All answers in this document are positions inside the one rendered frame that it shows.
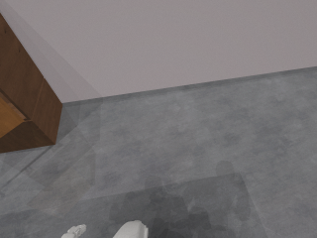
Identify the cupboard door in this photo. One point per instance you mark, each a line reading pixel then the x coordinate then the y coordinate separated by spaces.
pixel 9 119

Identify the left robot thigh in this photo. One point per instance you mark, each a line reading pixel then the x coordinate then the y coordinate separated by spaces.
pixel 133 229

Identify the left robot hand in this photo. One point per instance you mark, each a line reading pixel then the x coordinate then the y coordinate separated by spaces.
pixel 74 232

